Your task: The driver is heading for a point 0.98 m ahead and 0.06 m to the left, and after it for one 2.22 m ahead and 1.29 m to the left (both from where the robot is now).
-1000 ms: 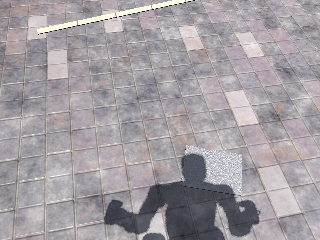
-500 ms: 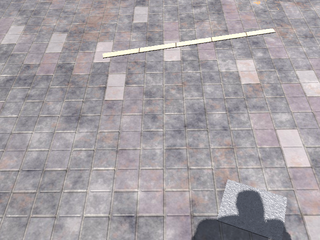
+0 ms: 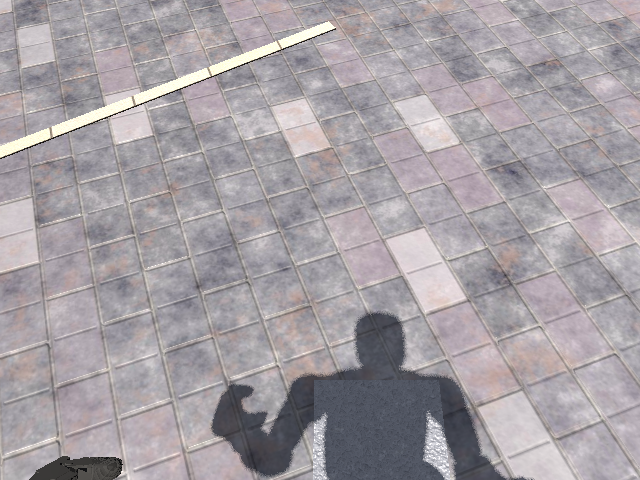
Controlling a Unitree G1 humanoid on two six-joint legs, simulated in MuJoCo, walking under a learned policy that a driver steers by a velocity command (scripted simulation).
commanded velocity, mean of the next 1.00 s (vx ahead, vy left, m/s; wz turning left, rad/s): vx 0.49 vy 0.00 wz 0.00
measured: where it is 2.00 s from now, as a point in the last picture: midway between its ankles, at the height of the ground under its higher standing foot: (301, 249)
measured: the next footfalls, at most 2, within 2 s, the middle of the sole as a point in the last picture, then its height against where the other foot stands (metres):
left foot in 0.46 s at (293, 465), level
right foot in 0.94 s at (396, 341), level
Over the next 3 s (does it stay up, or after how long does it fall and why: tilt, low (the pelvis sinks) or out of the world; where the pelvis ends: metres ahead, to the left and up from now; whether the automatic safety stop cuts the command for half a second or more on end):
stays up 0.97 0.06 0.03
